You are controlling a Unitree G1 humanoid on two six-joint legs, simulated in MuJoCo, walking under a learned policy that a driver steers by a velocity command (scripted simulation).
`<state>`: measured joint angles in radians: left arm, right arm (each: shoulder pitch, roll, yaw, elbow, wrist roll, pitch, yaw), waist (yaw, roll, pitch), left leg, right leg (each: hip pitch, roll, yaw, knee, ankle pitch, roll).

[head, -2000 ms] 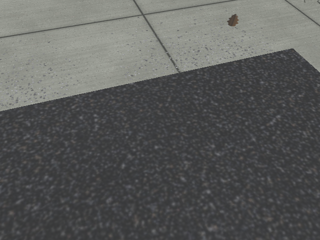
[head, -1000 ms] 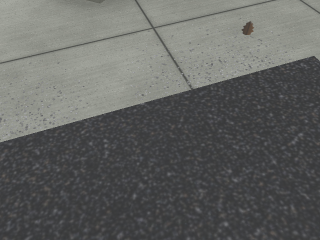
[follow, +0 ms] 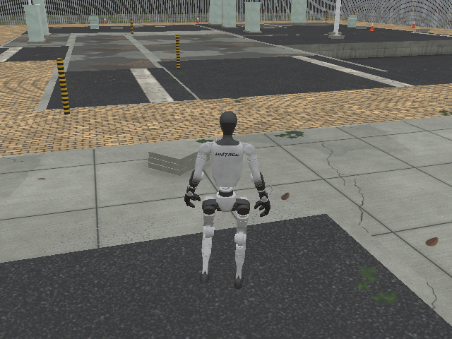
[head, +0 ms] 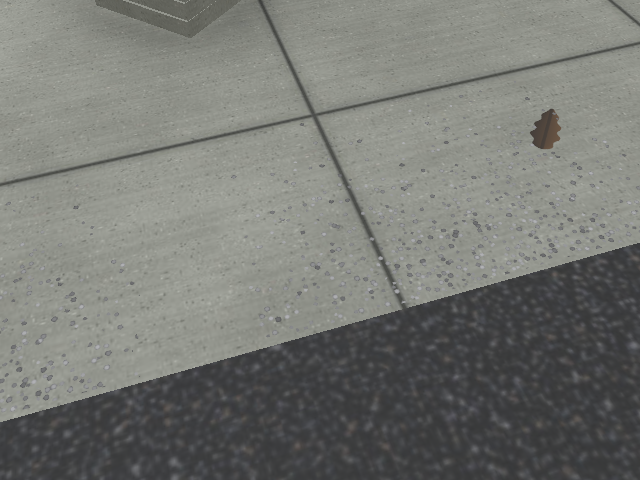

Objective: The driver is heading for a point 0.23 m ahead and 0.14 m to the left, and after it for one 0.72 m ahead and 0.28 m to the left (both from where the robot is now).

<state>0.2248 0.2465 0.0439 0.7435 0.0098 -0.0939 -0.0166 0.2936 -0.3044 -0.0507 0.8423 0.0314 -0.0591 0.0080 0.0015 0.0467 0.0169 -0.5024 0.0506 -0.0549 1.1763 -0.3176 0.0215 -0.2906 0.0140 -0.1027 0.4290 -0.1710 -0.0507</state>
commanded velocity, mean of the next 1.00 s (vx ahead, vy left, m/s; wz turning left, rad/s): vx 0.50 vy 0.00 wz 0.54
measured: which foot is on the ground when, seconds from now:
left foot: up 0.00-0.36, down 0.38-0.86, up 0.88-1.00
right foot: down 0.00-0.38, up 0.40-0.84, down 0.86-1.00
